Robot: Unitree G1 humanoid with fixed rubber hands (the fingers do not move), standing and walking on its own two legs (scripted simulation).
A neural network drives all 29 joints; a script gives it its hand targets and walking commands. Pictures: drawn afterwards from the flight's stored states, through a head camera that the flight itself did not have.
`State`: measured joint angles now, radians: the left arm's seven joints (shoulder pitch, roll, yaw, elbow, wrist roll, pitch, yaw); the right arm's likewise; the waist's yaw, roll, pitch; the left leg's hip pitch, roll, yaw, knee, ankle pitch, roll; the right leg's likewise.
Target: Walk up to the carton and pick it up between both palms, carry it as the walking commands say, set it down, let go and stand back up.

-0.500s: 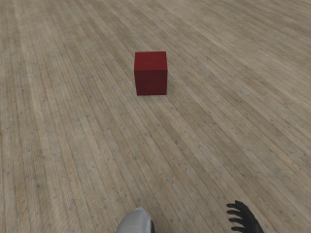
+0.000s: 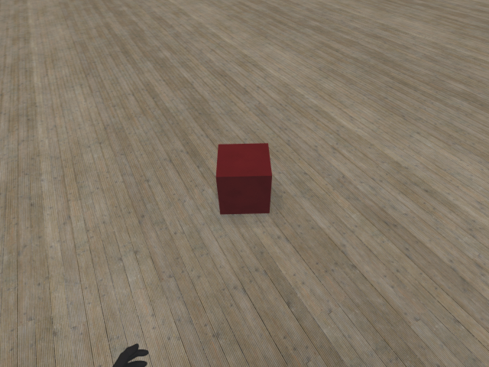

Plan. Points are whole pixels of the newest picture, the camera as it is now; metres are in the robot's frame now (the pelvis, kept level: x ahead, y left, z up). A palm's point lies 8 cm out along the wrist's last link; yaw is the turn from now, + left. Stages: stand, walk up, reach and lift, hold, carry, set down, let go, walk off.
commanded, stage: walk up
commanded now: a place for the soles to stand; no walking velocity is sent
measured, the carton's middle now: (244, 179) +1.17 +0.06 -0.61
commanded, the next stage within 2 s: none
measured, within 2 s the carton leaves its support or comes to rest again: neither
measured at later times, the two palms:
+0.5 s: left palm (85, 259) +0.37 +0.39 -0.09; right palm (325, 333) +0.22 -0.11 -0.09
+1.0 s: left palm (55, 256) +0.39 +0.48 -0.12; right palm (255, 159) +0.65 +0.01 -0.04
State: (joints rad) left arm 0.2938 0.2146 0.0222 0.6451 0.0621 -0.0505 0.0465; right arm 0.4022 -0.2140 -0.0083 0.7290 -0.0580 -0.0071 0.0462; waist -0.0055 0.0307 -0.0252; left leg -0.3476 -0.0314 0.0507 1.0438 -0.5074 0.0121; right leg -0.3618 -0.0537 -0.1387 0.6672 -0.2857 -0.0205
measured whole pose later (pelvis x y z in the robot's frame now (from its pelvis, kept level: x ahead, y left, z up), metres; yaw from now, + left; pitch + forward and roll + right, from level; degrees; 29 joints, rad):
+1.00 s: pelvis +0.45 +0.22 +0.01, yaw +6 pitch -3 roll -2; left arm 0.51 0.29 0.01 0.77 0.05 -0.03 0.02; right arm 0.21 -0.25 -0.01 0.58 -0.03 -0.04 0.07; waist 0.08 -0.03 0.01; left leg -0.41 0.06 0.04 0.70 -0.28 -0.02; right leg -0.23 -0.13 -0.12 0.62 -0.36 0.01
